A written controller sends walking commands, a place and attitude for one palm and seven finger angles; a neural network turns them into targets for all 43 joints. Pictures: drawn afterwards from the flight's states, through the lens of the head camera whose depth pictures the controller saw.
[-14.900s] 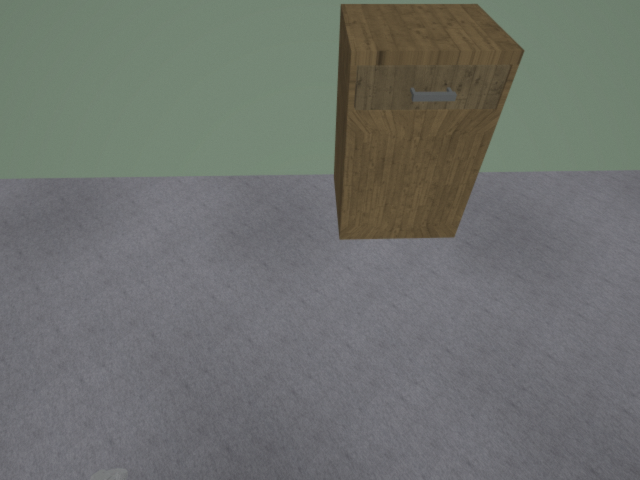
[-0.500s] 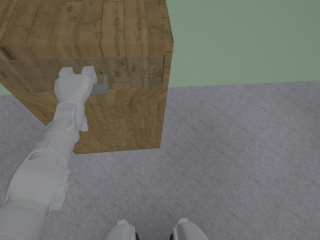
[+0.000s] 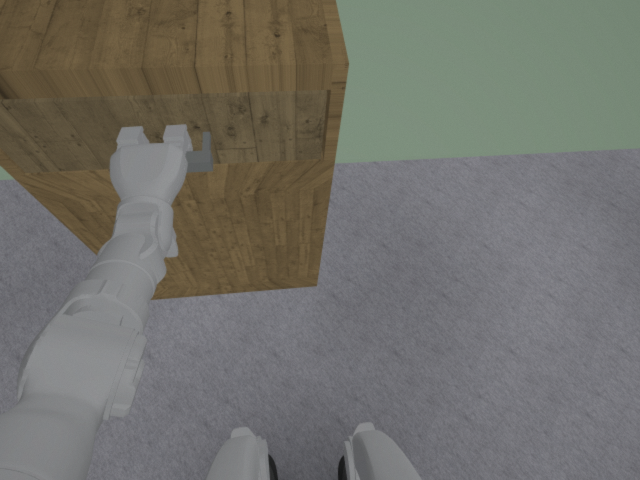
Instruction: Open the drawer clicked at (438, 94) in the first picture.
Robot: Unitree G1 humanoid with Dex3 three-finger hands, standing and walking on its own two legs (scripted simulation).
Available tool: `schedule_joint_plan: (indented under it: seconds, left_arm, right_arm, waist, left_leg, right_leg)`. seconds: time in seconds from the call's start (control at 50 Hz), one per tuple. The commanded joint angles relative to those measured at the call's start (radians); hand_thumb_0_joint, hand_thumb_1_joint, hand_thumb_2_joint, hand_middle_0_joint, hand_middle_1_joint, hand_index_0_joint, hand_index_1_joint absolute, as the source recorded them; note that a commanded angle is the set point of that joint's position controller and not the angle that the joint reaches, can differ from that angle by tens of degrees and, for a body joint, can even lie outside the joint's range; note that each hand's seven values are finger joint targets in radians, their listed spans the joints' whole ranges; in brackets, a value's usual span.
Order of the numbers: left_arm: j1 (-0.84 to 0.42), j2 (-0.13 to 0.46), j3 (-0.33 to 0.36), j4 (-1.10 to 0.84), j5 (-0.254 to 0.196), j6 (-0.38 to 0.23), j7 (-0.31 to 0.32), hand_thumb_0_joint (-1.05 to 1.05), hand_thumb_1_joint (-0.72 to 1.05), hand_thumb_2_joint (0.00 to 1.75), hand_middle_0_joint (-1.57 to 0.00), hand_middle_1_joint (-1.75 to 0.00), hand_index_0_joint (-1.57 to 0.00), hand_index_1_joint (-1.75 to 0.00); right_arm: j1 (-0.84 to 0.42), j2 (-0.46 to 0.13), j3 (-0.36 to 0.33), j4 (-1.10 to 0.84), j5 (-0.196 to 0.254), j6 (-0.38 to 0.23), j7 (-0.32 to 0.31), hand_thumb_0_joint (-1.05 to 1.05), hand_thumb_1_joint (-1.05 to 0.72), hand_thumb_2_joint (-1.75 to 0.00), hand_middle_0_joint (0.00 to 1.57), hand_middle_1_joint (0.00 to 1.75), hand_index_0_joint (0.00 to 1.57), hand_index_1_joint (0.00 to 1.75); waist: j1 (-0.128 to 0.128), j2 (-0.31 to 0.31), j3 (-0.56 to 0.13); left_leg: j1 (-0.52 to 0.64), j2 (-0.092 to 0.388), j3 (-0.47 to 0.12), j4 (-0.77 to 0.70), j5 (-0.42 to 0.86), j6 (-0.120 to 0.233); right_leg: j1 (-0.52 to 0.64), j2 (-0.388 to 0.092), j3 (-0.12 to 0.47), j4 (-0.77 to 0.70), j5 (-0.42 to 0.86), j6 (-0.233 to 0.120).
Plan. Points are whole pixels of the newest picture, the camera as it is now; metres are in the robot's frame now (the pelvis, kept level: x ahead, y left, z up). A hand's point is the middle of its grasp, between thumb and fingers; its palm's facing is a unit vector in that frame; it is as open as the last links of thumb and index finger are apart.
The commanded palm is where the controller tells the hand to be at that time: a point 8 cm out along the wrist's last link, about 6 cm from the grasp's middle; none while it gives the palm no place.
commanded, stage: lower the fingers behind the handle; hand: left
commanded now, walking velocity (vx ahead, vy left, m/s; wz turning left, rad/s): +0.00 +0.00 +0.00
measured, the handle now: (165, 151) +0.57 +0.18 +0.00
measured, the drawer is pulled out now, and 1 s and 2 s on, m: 0.00 0.00 0.08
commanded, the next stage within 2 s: close the thumb around the handle in 0.38 s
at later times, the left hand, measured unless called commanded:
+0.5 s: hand (168, 194) +0.51 +0.17 -0.02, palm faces -0.07 -0.02 -1.00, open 13.8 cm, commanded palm +0.49 +0.16 +0.03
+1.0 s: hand (167, 192) +0.51 +0.18 -0.02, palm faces -0.06 -0.02 -1.00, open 7.1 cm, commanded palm +0.50 +0.17 +0.03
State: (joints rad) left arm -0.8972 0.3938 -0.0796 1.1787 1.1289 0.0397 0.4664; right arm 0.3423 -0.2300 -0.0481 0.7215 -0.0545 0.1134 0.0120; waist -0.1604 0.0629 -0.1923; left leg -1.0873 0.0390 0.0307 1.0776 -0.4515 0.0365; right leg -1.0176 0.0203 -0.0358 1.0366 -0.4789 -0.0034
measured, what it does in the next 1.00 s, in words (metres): stands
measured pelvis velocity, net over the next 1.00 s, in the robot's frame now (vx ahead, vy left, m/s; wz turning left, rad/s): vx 0.00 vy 0.00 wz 0.00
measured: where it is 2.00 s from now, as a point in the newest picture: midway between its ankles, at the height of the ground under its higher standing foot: outside the picture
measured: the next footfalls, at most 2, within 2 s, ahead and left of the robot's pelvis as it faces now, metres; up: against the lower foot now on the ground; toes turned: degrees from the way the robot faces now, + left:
none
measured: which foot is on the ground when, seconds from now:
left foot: down 0.00-1.00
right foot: down 0.00-1.00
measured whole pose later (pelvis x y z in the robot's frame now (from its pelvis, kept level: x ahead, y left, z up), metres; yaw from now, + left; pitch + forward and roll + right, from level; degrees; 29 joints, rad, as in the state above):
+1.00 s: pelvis +0.00 +0.00 -0.01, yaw +0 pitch +28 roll -3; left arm -0.93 0.43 -0.06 1.19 1.12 0.03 0.44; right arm 0.34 -0.24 -0.03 0.71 -0.04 0.10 -0.01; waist -0.18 0.07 -0.18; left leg -1.14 0.04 0.02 1.11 -0.46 0.03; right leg -1.06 0.03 -0.04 1.07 -0.49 -0.01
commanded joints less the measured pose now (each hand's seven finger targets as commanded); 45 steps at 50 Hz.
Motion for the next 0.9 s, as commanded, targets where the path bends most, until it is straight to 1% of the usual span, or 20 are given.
schedule_joint_plan:
  seconds: [0.0,0.04,0.1,0.14,0.2,0.24,0.32,0.34,0.38,0.44,0.46,0.52,0.54,0.6,0.66,0.7,0.74,0.76,0.8,0.88]
  left_arm:
    - [-0.367,0.163,0.032,-0.155,-0.001,-0.013,0.004,0.00,-0.50,0.30,-0.30,-1.20,-0.30,-1.20]
    - [-0.377,0.141,0.014,-0.154,-0.002,-0.015,0.004,0.00,-0.50,0.30,-0.30,-1.20,-0.30,-1.20]
    - [-0.400,0.171,0.032,-0.169,0.002,-0.019,0.011,0.00,-0.50,0.30,-0.30,-1.20,-0.30,-1.20]
    - [-0.403,0.156,0.021,-0.174,0.001,-0.017,0.016,0.00,-0.50,0.30,-0.30,-1.20,-0.30,-1.20]
    - [-0.440,0.157,0.017,-0.168,-0.002,-0.010,0.022,0.00,-0.50,0.30,-0.30,-1.20,-0.30,-1.20]
    - [-0.441,0.200,0.042,-0.157,-0.001,-0.001,0.024,0.00,-0.50,0.30,-0.30,-1.20,-0.30,-1.20]
    - [-0.441,0.192,0.030,-0.147,-0.010,0.010,0.010,0.00,-0.50,0.30,-0.30,-1.20,-0.30,-1.20]
    - [-0.420,0.214,0.046,-0.138,-0.010,0.012,0.005,0.00,-0.50,0.30,-0.30,-1.20,-0.30,-1.20]
    - [-0.438,0.199,0.034,-0.156,-0.015,0.005,-0.006,0.00,-0.50,0.30,-0.30,-1.20,-0.30,-1.20]
    - [-0.394,0.209,0.044,-0.150,-0.016,-0.005,-0.015,0.00,-0.50,0.30,-0.30,-1.20,-0.30,-1.20]
    - [-0.407,0.214,0.041,-0.151,-0.012,-0.009,-0.017,0.00,-0.50,0.30,-0.30,-1.20,-0.30,-1.20]
    - [-0.394,0.217,0.045,-0.150,-0.011,-0.019,-0.017,0.00,-0.33,0.37,-0.31,-1.22,-0.31,-1.22]
    - [-0.407,0.203,0.030,-0.150,-0.009,-0.021,-0.015,0.00,-0.28,0.40,-0.32,-1.22,-0.32,-1.22]
    - [-0.410,0.232,0.055,-0.163,-0.010,-0.026,-0.010,0.00,-0.11,0.47,-0.33,-1.24,-0.33,-1.24]
    - [-0.401,0.221,0.046,-0.145,-0.010,-0.017,-0.005,0.00,0.06,0.54,-0.34,-1.26,-0.34,-1.26]
    - [-0.420,0.208,0.037,-0.153,-0.010,-0.015,-0.002,0.00,0.17,0.59,-0.35,-1.27,-0.35,-1.27]
    - [-0.410,0.232,0.056,-0.150,-0.014,-0.009,-0.001,0.00,0.28,0.64,-0.36,-1.28,-0.36,-1.28]
    - [-0.416,0.224,0.043,-0.134,-0.013,-0.004,-0.002,0.00,0.34,0.66,-0.36,-1.29,-0.36,-1.29]
    - [-0.419,0.234,0.052,-0.147,-0.017,-0.007,-0.008,0.00,0.45,0.71,-0.37,-1.30,-0.37,-1.30]
    - [-0.396,0.245,0.060,-0.120,-0.018,-0.003,-0.018,0.00,0.68,0.80,-0.38,-1.33,-0.38,-1.33]
  right_arm:
    - [0.168,-0.176,-0.062,-0.043,0.000,-0.017,-0.020,0.00,-0.90,-0.90,0.20,0.30,0.20,0.30]
    - [0.166,-0.172,-0.063,-0.045,0.001,-0.017,-0.022,0.00,-0.90,-0.90,0.20,0.30,0.20,0.30]
    - [0.169,-0.174,-0.061,-0.043,0.000,-0.020,-0.025,0.00,-0.90,-0.90,0.20,0.30,0.20,0.30]
    - [0.168,-0.171,-0.060,-0.045,0.001,-0.021,-0.023,0.00,-0.90,-0.90,0.20,0.30,0.20,0.30]
    - [0.174,-0.173,-0.061,-0.038,0.001,-0.024,-0.025,0.00,-0.90,-0.90,0.20,0.30,0.20,0.30]
    - [0.174,-0.176,-0.056,-0.036,0.001,-0.022,-0.027,0.00,-0.90,-0.90,0.20,0.30,0.20,0.30]
    - [0.176,-0.175,-0.053,-0.037,0.004,-0.023,-0.029,0.00,-0.90,-0.90,0.20,0.30,0.20,0.30]
    - [0.176,-0.176,-0.052,-0.038,0.006,-0.022,-0.031,0.00,-0.90,-0.90,0.20,0.30,0.20,0.30]
    - [0.176,-0.172,-0.052,-0.038,0.005,-0.024,-0.030,0.00,-0.90,-0.90,0.20,0.30,0.20,0.30]
    - [0.177,-0.173,-0.050,-0.043,0.007,-0.023,-0.033,0.00,-0.90,-0.90,0.20,0.30,0.20,0.30]
    - [0.180,-0.173,-0.049,-0.040,0.007,-0.024,-0.035,0.00,-0.90,-0.90,0.20,0.30,0.20,0.30]
    - [0.180,-0.172,-0.049,-0.042,0.009,-0.027,-0.036,0.00,-0.90,-0.90,0.20,0.30,0.20,0.30]
    - [0.179,-0.172,-0.049,-0.041,0.009,-0.028,-0.035,0.00,-0.90,-0.90,0.20,0.30,0.20,0.30]
    - [0.184,-0.176,-0.052,-0.039,0.008,-0.029,-0.035,0.00,-0.90,-0.90,0.20,0.30,0.20,0.30]
    - [0.181,-0.175,-0.050,-0.040,0.008,-0.028,-0.034,0.00,-0.90,-0.90,0.20,0.30,0.20,0.30]
    - [0.184,-0.174,-0.052,-0.040,0.008,-0.029,-0.033,0.00,-0.90,-0.90,0.20,0.30,0.20,0.30]
    - [0.179,-0.177,-0.050,-0.040,0.009,-0.028,-0.033,0.00,-0.90,-0.90,0.20,0.30,0.20,0.30]
    - [0.183,-0.176,-0.048,-0.038,0.009,-0.027,-0.034,0.00,-0.90,-0.90,0.20,0.30,0.20,0.30]
    - [0.186,-0.178,-0.048,-0.041,0.010,-0.029,-0.034,0.00,-0.90,-0.90,0.20,0.30,0.20,0.30]
    - [0.181,-0.178,-0.044,-0.041,0.012,-0.026,-0.035,0.00,-0.90,-0.90,0.20,0.30,0.20,0.30]
  waist:
    - [-0.025,0.042,-0.450]
    - [-0.038,0.034,-0.441]
    - [-0.038,0.038,-0.455]
    - [-0.035,0.051,-0.461]
    - [-0.053,0.048,-0.460]
    - [-0.045,0.045,-0.467]
    - [-0.054,0.032,-0.459]
    - [-0.044,0.023,-0.466]
    - [-0.047,0.051,-0.477]
    - [-0.039,0.027,-0.458]
    - [-0.045,0.026,-0.452]
    - [-0.039,0.031,-0.442]
    - [-0.048,0.042,-0.433]
    - [-0.045,0.032,-0.465]
    - [-0.043,0.040,-0.441]
    - [-0.049,0.046,-0.458]
    - [-0.041,0.044,-0.461]
    - [-0.051,0.021,-0.450]
    - [-0.043,0.035,-0.471]
    - [-0.041,0.013,-0.441]
  left_leg:
    - [0.434,-0.022,-0.060,-0.074,0.391,0.004]
    - [0.428,-0.023,-0.059,-0.067,0.380,0.006]
    - [0.429,-0.021,-0.065,-0.063,0.377,0.006]
    - [0.431,-0.023,-0.065,-0.062,0.377,0.006]
    - [0.427,-0.021,-0.068,-0.059,0.366,0.007]
    - [0.406,-0.027,-0.058,-0.056,0.363,0.010]
    - [0.388,-0.030,-0.051,-0.055,0.357,0.015]
    - [0.381,-0.032,-0.048,-0.055,0.355,0.014]
    - [0.397,-0.031,-0.050,-0.054,0.372,0.013]
    - [0.375,-0.032,-0.042,-0.055,0.360,0.016]
    - [0.369,-0.031,-0.045,-0.055,0.363,0.015]
    - [0.358,-0.033,-0.043,-0.053,0.347,0.016]
    - [0.356,-0.032,-0.044,-0.054,0.342,0.015]
    - [0.367,-0.031,-0.047,-0.048,0.356,0.015]
    - [0.356,-0.034,-0.041,-0.052,0.343,0.015]
    - [0.376,-0.031,-0.046,-0.051,0.354,0.014]
    - [0.366,-0.033,-0.040,-0.050,0.342,0.015]
    - [0.352,-0.034,-0.041,-0.052,0.335,0.017]
    - [0.358,-0.035,-0.042,-0.053,0.344,0.017]
    - [0.338,-0.035,-0.041,-0.055,0.336,0.017]
  right_leg:
    - [0.092,0.046,-0.016,-0.103,0.316,-0.034]
    - [0.082,0.045,-0.014,-0.108,0.307,-0.032]
    - [0.074,0.046,-0.015,-0.101,0.301,-0.032]
    - [0.073,0.047,-0.016,-0.101,0.297,-0.033]
    - [0.063,0.045,-0.017,-0.101,0.289,-0.030]
    - [0.090,0.046,-0.011,-0.102,0.304,-0.030]
    - [0.111,0.045,-0.006,-0.112,0.322,-0.026]
    - [0.125,0.045,-0.005,-0.110,0.326,-0.026]
    - [0.118,0.046,-0.005,-0.107,0.335,-0.028]
    - [0.138,0.046,-0.003,-0.114,0.341,-0.026]
    - [0.136,0.045,-0.003,-0.110,0.347,-0.026]
    - [0.126,0.046,-0.001,-0.110,0.331,-0.027]
    - [0.114,0.045,-0.002,-0.110,0.324,-0.027]
    - [0.122,0.045,-0.002,-0.104,0.334,-0.026]
    - [0.118,0.046,-0.002,-0.110,0.323,-0.027]
    - [0.108,0.047,-0.005,-0.107,0.324,-0.027]
    - [0.120,0.046,-0.001,-0.110,0.321,-0.026]
    - [0.127,0.046,-0.002,-0.113,0.321,-0.024]
    - [0.138,0.045,-0.001,-0.109,0.330,-0.025]
    - [0.138,0.046,-0.002,-0.110,0.328,-0.026]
